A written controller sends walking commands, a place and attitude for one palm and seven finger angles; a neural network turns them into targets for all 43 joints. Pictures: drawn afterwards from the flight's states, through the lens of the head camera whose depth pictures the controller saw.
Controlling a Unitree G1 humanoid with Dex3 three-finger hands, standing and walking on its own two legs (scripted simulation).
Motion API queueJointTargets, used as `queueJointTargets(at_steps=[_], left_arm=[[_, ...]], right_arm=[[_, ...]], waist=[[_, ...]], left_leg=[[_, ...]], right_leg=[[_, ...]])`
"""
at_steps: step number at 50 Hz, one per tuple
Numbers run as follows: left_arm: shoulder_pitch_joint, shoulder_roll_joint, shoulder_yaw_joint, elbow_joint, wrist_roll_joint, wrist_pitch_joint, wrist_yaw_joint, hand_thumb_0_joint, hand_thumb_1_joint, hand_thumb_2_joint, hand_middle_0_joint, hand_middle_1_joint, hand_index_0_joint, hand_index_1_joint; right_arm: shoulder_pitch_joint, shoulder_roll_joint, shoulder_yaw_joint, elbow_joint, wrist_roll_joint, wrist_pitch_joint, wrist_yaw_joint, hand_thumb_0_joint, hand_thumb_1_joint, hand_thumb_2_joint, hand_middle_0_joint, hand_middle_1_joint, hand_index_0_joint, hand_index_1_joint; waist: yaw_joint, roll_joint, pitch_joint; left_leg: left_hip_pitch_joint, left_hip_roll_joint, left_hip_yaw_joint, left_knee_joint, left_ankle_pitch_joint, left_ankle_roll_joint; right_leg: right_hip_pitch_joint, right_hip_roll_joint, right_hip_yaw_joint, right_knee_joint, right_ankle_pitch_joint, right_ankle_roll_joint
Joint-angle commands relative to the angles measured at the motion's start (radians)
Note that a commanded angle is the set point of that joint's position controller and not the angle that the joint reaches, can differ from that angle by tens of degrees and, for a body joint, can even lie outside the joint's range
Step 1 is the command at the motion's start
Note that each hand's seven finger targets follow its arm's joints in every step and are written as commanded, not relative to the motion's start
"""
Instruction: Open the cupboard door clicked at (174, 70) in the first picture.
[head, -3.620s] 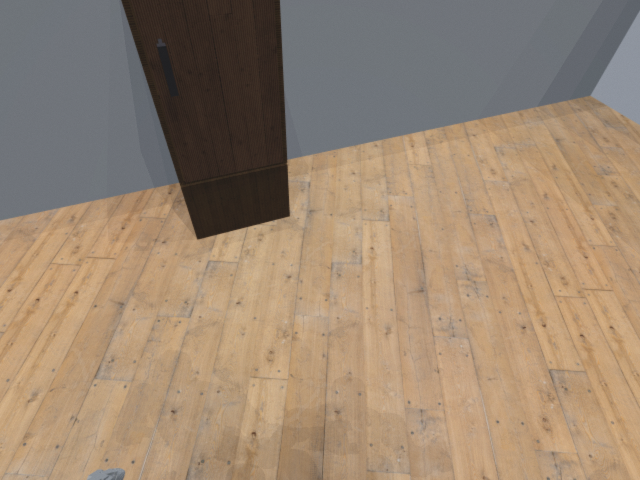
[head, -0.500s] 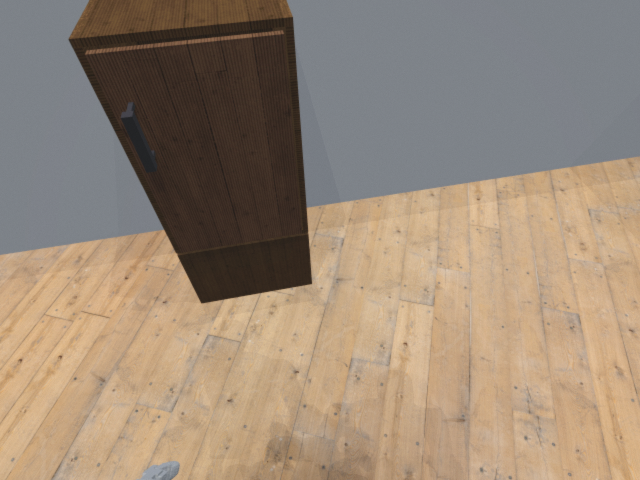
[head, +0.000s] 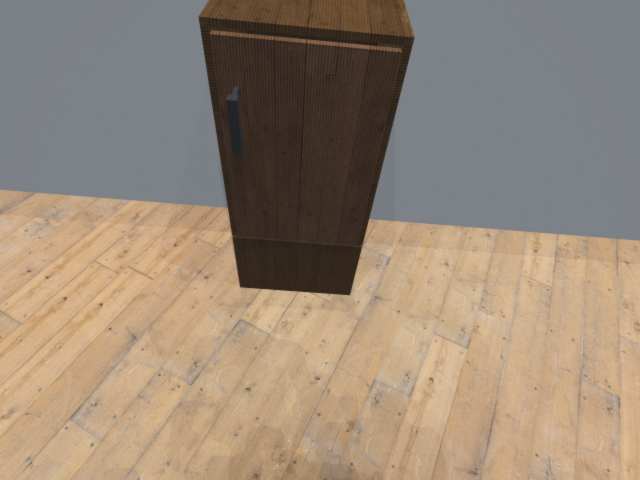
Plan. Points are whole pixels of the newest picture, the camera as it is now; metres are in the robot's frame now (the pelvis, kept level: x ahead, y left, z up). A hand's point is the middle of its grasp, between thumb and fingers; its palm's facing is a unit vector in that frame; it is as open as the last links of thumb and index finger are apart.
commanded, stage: take the last steps up to it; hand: left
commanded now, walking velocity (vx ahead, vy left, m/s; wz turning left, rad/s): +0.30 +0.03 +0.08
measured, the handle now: (237, 121) +0.79 +0.26 -0.02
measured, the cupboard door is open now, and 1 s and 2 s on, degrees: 0 0 0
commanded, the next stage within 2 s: come to a stop and stand still in 0.70 s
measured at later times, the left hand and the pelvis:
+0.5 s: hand out of the picture +0.10 +0.15 -0.16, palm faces +0.12 -0.98 -0.17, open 7.3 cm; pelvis +0.12 -0.02 +0.01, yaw +4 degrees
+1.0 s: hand (196, 366) +0.30 +0.23 -0.17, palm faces +0.08 -0.97 -0.22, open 7.3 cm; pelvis +0.26 +0.04 +0.00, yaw +2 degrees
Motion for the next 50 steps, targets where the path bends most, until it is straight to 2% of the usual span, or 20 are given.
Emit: queueJointTargets(at_steps=[1,7,11,12,13,14,15,18,20,28,31,32,33,34,35,37,39,44,48,50], left_arm=[[-0.034,0.022,-0.010,-0.077,0.000,-0.050,-0.010,0.000,0.900,0.900,-0.200,-0.300,-0.200,-0.300],[-0.103,-0.010,-0.019,-0.096,0.000,-0.063,-0.011,0.000,0.900,0.900,-0.200,-0.300,-0.200,-0.300],[0.041,0.000,-0.006,-0.036,0.003,-0.083,-0.007,0.000,0.900,0.900,-0.200,-0.300,-0.200,-0.300],[0.128,0.049,0.005,-0.007,0.007,-0.094,-0.001,0.000,0.900,0.900,-0.200,-0.300,-0.200,-0.300],[0.225,0.138,0.025,0.016,0.009,-0.103,0.008,0.000,0.900,0.900,-0.200,-0.300,-0.200,-0.300],[0.278,0.173,0.031,0.020,-0.006,-0.100,0.016,0.000,0.900,0.900,-0.200,-0.300,-0.200,-0.300],[0.230,0.145,0.029,0.014,-0.008,-0.100,0.020,0.000,0.900,0.900,-0.200,-0.300,-0.200,-0.300],[0.078,0.035,0.004,-0.021,-0.002,-0.109,0.029,0.000,0.900,0.900,-0.200,-0.300,-0.200,-0.300],[0.068,0.020,-0.002,-0.018,-0.001,-0.118,0.028,0.000,0.900,0.900,-0.200,-0.300,-0.200,-0.300],[0.111,0.057,0.009,0.028,0.002,-0.121,0.024,0.000,0.900,0.900,-0.200,-0.300,-0.200,-0.300],[0.088,0.041,0.012,0.026,-0.001,-0.103,0.024,0.000,0.900,0.900,-0.200,-0.300,-0.200,-0.300],[0.104,0.009,0.004,0.023,-0.005,-0.098,0.019,0.000,0.900,0.900,-0.200,-0.300,-0.200,-0.300],[0.129,-0.050,-0.004,0.002,-0.015,-0.095,0.013,0.000,0.900,0.900,-0.200,-0.300,-0.200,-0.300],[0.082,-0.044,-0.009,-0.033,-0.006,-0.093,0.015,0.000,0.900,0.900,-0.200,-0.300,-0.200,-0.300],[0.053,-0.051,-0.011,-0.032,-0.004,-0.089,0.018,0.000,0.900,0.900,-0.200,-0.300,-0.200,-0.300],[0.019,-0.039,-0.004,-0.014,-0.002,-0.086,0.005,0.000,0.900,0.900,-0.200,-0.300,-0.200,-0.300],[0.066,-0.062,-0.010,0.011,0.000,-0.076,0.001,0.000,0.900,0.900,-0.200,-0.300,-0.200,-0.300],[0.051,-0.086,-0.031,0.015,-0.012,-0.050,0.026,0.000,0.900,0.900,-0.200,-0.300,-0.200,-0.300],[0.048,-0.029,-0.021,0.000,-0.007,-0.036,0.032,0.000,0.900,0.900,-0.200,-0.300,-0.200,-0.300],[0.044,0.032,-0.008,-0.020,0.000,-0.039,0.037,0.000,0.900,0.900,-0.200,-0.300,-0.200,-0.300]], right_arm=[[0.098,-0.162,-0.034,0.005,0.006,-0.028,-0.021,0.000,-0.900,-0.900,0.200,0.300,0.200,0.300],[0.172,-0.160,-0.042,0.062,-0.001,-0.033,-0.019,0.000,-0.900,-0.900,0.200,0.300,0.200,0.300],[0.157,-0.131,-0.038,0.084,0.005,-0.031,-0.018,0.000,-0.900,-0.900,0.200,0.300,0.200,0.300],[0.158,-0.100,-0.031,0.082,0.011,-0.036,-0.015,0.000,-0.900,-0.900,0.200,0.300,0.200,0.300],[0.155,-0.045,-0.022,0.053,0.015,-0.042,-0.005,0.000,-0.900,-0.900,0.200,0.300,0.200,0.300],[0.115,-0.090,-0.031,0.023,0.008,-0.033,-0.001,0.000,-0.900,-0.900,0.200,0.300,0.200,0.300],[0.061,-0.094,-0.039,0.021,0.004,-0.027,0.005,0.000,-0.900,-0.900,0.200,0.300,0.200,0.300],[0.099,-0.054,-0.042,0.052,-0.005,-0.014,0.018,0.000,-0.900,-0.900,0.200,0.300,0.200,0.300],[0.143,-0.020,-0.039,0.070,-0.004,-0.006,0.023,0.000,-0.900,-0.900,0.200,0.300,0.200,0.300],[0.031,-0.012,-0.031,0.009,0.004,-0.026,0.036,0.000,-0.900,-0.900,0.200,0.300,0.200,0.300],[0.153,-0.050,-0.037,0.048,0.000,-0.039,0.024,0.000,-0.900,-0.900,0.200,0.300,0.200,0.300],[0.256,-0.109,-0.048,0.079,-0.006,-0.047,0.013,0.000,-0.900,-0.900,0.200,0.300,0.200,0.300],[0.345,-0.212,-0.071,0.092,-0.016,-0.050,-0.002,0.000,-0.900,-0.900,0.200,0.300,0.200,0.300],[0.362,-0.239,-0.073,0.092,-0.007,-0.036,-0.009,0.000,-0.900,-0.900,0.200,0.300,0.200,0.300],[0.303,-0.205,-0.064,0.086,-0.004,-0.039,-0.018,0.000,-0.900,-0.900,0.200,0.300,0.200,0.300],[0.171,-0.117,-0.038,0.054,-0.001,-0.044,-0.021,0.000,-0.900,-0.900,0.200,0.300,0.200,0.300],[0.125,-0.084,-0.025,0.050,0.002,-0.059,-0.026,0.000,-0.900,-0.900,0.200,0.300,0.200,0.300],[0.094,-0.077,-0.014,0.064,0.002,-0.051,-0.040,0.000,-0.900,-0.900,0.200,0.300,0.200,0.300],[0.069,-0.109,-0.033,0.078,0.008,-0.017,-0.042,0.000,-0.900,-0.900,0.200,0.300,0.200,0.300],[0.082,-0.091,-0.039,0.076,0.012,-0.005,-0.039,0.000,-0.900,-0.900,0.200,0.300,0.200,0.300]], waist=[[-0.044,0.181,0.005],[-0.065,0.170,0.042],[0.008,0.106,0.019],[0.045,0.000,-0.007],[0.074,-0.224,-0.029],[0.092,-0.234,-0.034],[0.083,-0.193,0.028],[-0.010,-0.028,0.071],[-0.038,-0.049,0.059],[-0.013,-0.079,0.045],[-0.077,-0.012,0.017],[-0.113,0.131,-0.047],[-0.128,0.359,-0.111],[-0.128,0.357,-0.098],[-0.124,0.347,-0.091],[-0.076,0.224,0.005],[-0.033,0.175,-0.019],[-0.021,0.114,-0.054],[-0.012,0.149,-0.034],[-0.009,0.074,-0.011]], left_leg=[[0.088,0.229,-0.233,-0.305,0.053,0.146],[0.068,0.241,-0.239,-0.291,0.042,0.161],[-0.076,0.168,-0.169,-0.112,-0.015,0.093],[-0.205,0.098,-0.100,0.052,-0.076,0.051],[-0.396,-0.013,0.014,0.316,-0.197,0.005],[-0.447,0.004,-0.030,0.510,-0.302,0.006],[-0.476,0.046,-0.088,0.610,-0.228,0.011],[-0.420,0.107,-0.082,0.615,-0.028,-0.014],[-0.365,0.107,-0.044,0.545,0.028,-0.032],[-0.249,0.081,0.024,0.183,0.063,-0.030],[0.023,0.042,0.058,0.021,0.116,-0.021],[0.171,0.096,-0.019,-0.041,0.113,-0.001],[0.287,0.326,-0.322,-0.147,0.139,0.087],[0.225,0.406,-0.430,-0.242,0.042,0.144],[0.175,0.402,-0.424,-0.277,-0.029,0.151],[0.005,0.339,-0.292,-0.301,-0.025,0.136],[-0.030,0.288,-0.173,-0.302,0.133,0.114],[0.002,0.283,-0.069,-0.208,0.640,0.126],[0.003,0.260,-0.053,-0.121,0.566,0.082],[-0.061,0.192,-0.028,-0.045,0.420,0.021]], right_leg=[[-0.142,-0.023,0.030,-0.014,0.065,0.013],[-0.039,-0.002,-0.001,-0.289,0.058,0.009],[0.267,0.035,-0.020,-0.529,0.195,-0.006],[0.425,-0.051,0.098,-0.596,0.112,-0.037],[0.547,-0.277,0.422,-0.734,0.022,-0.136],[0.497,-0.378,0.582,-0.848,-0.115,-0.201],[0.378,-0.364,0.591,-0.894,-0.268,-0.213],[0.214,-0.271,0.319,-0.873,-0.070,-0.165],[0.184,-0.215,0.168,-0.862,0.091,-0.142],[0.240,-0.202,0.075,-0.778,0.294,-0.154],[0.137,-0.139,0.016,-0.614,0.251,-0.114],[0.082,-0.076,-0.029,-0.410,0.237,-0.087],[-0.085,0.044,-0.108,-0.136,-0.032,-0.042],[-0.139,0.061,-0.030,0.047,-0.201,-0.048],[-0.182,0.026,0.023,0.157,-0.155,-0.054],[-0.160,-0.028,0.061,0.174,-0.010,-0.050],[-0.082,-0.033,0.052,0.096,0.057,-0.035],[0.070,-0.008,0.055,-0.238,0.101,-0.003],[0.159,0.016,0.022,-0.452,0.235,-0.004],[0.217,-0.031,0.087,-0.529,0.530,-0.027]])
